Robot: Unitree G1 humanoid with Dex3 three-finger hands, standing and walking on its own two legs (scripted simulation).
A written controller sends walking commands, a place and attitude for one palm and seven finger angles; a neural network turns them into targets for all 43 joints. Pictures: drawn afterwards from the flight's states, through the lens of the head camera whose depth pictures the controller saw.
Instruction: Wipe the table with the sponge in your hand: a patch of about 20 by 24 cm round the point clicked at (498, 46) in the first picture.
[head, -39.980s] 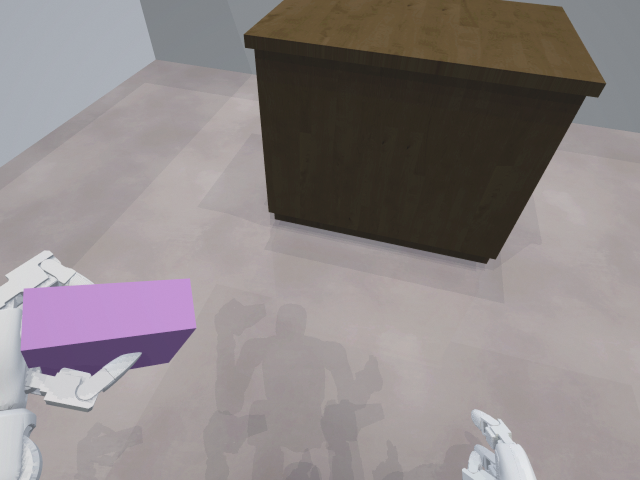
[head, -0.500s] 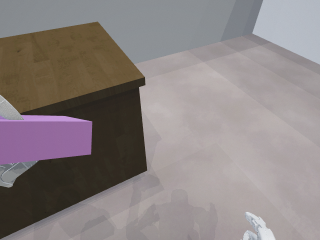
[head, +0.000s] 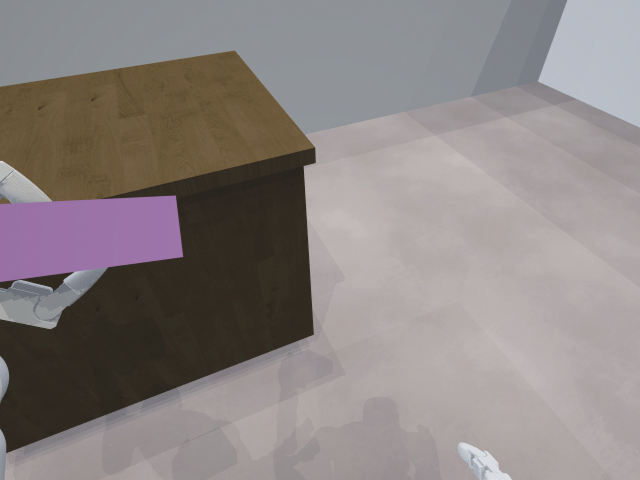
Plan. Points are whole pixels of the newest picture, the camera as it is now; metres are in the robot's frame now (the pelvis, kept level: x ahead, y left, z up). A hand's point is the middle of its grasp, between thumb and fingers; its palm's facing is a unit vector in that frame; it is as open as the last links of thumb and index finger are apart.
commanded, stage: stop stepping back and stand still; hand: left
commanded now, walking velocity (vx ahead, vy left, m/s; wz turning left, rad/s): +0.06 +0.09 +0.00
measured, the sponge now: (109, 233) +0.25 +0.20 +0.26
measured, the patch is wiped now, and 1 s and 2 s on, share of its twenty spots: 1.00 1.00 1.00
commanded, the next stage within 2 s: stand and wait in 0.96 s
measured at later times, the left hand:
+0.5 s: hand (7, 221) +0.24 +0.28 +0.27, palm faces +0.49 -0.82 -0.31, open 8.9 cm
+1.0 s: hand out of the picture +0.22 +0.30 +0.27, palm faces +0.47 -0.84 -0.26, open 8.9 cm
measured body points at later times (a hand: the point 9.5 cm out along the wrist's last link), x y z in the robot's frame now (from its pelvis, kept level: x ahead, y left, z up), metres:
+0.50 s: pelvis +0.02 +0.04 +0.00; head +0.02 +0.05 +0.45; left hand +0.21 +0.32 +0.29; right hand +0.20 -0.19 -0.07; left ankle +0.07 +0.16 -0.74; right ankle +0.01 -0.06 -0.74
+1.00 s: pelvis +0.00 +0.06 +0.00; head -0.02 +0.08 +0.45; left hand +0.19 +0.34 +0.28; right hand +0.17 -0.16 -0.07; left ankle +0.07 +0.16 -0.74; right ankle +0.01 -0.06 -0.74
